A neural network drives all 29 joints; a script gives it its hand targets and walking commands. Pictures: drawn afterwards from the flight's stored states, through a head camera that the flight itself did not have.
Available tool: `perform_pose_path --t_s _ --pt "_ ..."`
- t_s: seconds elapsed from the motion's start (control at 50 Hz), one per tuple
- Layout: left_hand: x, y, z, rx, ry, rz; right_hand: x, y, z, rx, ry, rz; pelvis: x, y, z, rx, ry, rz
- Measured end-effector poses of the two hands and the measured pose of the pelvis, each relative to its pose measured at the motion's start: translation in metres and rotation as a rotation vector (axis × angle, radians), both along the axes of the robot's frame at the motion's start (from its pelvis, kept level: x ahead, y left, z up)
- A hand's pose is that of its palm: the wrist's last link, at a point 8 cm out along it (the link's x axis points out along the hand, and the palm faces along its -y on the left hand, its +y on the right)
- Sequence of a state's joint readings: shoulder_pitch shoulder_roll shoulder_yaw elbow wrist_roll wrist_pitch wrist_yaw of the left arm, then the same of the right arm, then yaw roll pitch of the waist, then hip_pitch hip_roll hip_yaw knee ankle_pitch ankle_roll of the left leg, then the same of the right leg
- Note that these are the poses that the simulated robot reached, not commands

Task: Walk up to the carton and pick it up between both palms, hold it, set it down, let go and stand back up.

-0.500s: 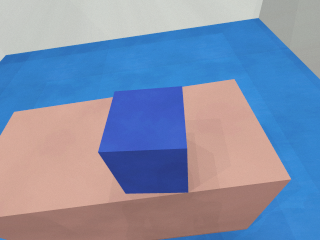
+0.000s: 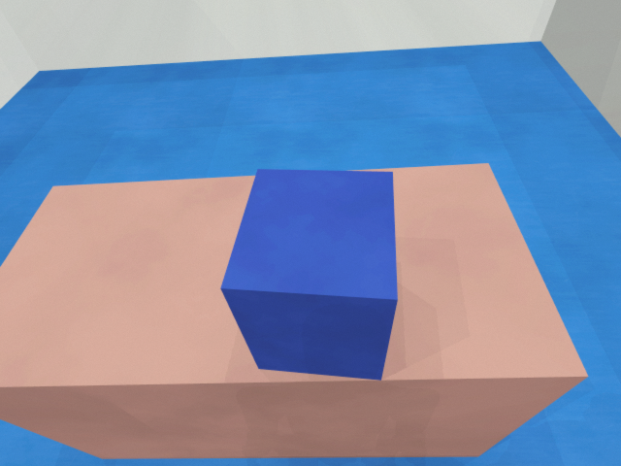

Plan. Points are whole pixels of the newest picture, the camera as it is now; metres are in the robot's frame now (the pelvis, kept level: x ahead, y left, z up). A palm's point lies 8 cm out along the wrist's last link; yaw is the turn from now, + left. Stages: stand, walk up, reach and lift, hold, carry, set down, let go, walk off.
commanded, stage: walk up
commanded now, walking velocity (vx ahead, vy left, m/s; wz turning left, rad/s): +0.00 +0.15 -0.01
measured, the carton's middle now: (320, 277) +0.40 +0.05 -0.02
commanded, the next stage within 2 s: stand in 1.28 s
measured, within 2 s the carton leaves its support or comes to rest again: neither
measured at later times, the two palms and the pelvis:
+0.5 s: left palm out of the picture +0.01 +0.30 -0.14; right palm out of the picture +0.02 -0.14 -0.15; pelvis +0.02 +0.08 +0.00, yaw -1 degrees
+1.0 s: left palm out of the picture +0.04 +0.23 -0.13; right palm out of the picture +0.00 -0.20 -0.16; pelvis +0.02 +0.01 +0.00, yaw -1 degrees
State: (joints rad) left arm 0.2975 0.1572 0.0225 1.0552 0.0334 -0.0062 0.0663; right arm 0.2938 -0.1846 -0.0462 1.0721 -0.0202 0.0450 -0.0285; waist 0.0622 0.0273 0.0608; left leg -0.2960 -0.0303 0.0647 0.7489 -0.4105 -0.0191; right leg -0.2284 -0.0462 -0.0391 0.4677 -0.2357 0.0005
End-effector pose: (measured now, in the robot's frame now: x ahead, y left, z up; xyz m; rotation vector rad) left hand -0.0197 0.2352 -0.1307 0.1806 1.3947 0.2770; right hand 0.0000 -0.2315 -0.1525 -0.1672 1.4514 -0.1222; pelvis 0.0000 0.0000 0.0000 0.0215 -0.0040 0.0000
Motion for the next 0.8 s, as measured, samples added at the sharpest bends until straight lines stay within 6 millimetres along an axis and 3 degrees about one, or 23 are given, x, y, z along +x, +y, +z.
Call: perform_pose_path --t_s 0.08,0.18,0.3,0.46,0.64,0.8 --pt "-0.026 0.031 0.005 0.033 0.070 0.016 0.025 -0.002 0.006 -0.038 -0.066 0.017 -0.001 0.019 0.001 0.004 0.005 0.003" --pt "-0.034 0.056 -0.017 -0.032 0.123 0.003 0.050 0.026 0.011 -0.075 -0.171 0.007 0.003 0.047 -0.009 -0.024 -0.021 -0.002" --pt "-0.003 0.062 -0.022 -0.118 0.076 -0.030 0.042 0.078 0.024 -0.035 -0.178 -0.018 0.010 0.068 0.002 -0.029 -0.027 -0.026" --pt "0.028 0.064 -0.018 -0.095 0.026 -0.063 0.026 0.094 0.009 0.008 -0.120 -0.056 0.015 0.076 -0.001 0.009 0.005 -0.023" --pt "0.028 0.062 -0.008 -0.062 0.063 -0.065 0.023 0.087 0.001 0.020 -0.115 -0.092 0.020 0.071 0.000 -0.022 -0.007 -0.017" --pt "0.050 0.049 -0.010 -0.037 0.020 -0.114 0.007 0.043 0.002 -0.050 -0.100 -0.119 0.014 0.043 -0.004 0.000 0.006 -0.038"
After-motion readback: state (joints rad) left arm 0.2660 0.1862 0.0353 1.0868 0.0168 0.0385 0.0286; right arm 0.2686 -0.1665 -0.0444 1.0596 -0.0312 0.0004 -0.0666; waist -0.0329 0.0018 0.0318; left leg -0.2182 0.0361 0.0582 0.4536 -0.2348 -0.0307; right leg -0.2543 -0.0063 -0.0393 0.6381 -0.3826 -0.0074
